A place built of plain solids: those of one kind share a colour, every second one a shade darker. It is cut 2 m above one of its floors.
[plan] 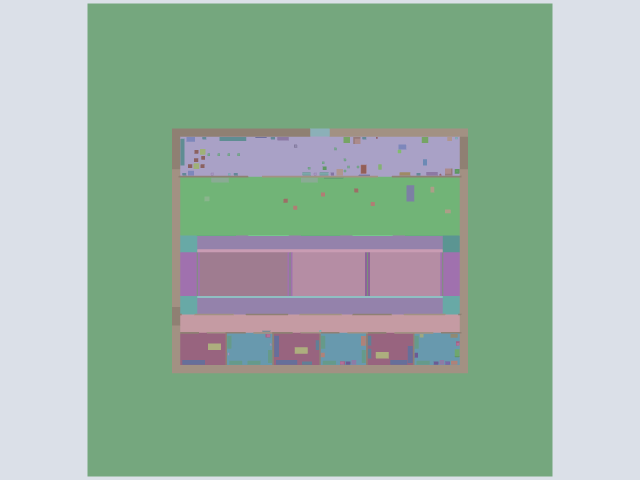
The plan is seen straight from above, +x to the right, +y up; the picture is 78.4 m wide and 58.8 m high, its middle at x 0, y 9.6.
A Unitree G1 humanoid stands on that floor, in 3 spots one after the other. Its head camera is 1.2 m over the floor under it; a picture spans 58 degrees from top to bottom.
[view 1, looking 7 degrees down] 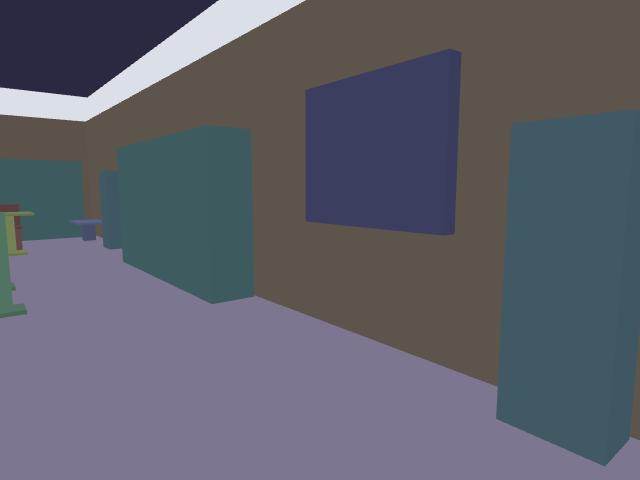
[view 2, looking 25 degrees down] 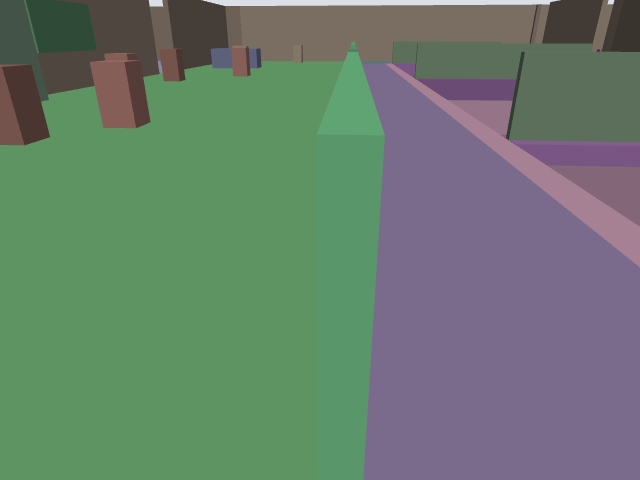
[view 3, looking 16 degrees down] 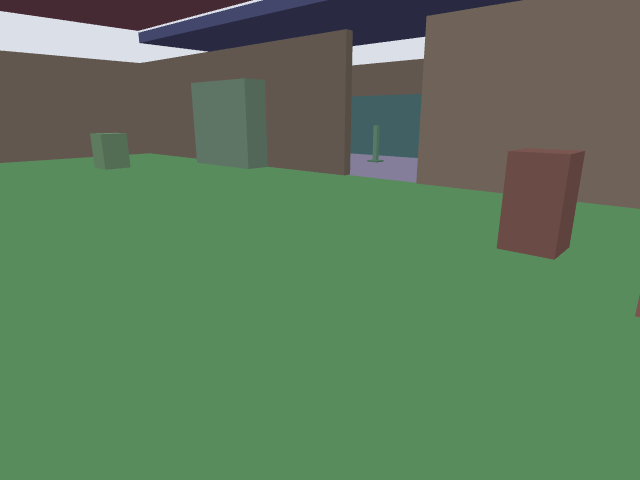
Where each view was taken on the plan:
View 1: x -4.95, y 19.86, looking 141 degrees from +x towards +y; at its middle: wall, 3.84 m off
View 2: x -9.53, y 10.16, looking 4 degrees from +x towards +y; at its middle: rail_far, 0.83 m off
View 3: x -3.09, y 10.16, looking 132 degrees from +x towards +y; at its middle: floor_yard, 4.35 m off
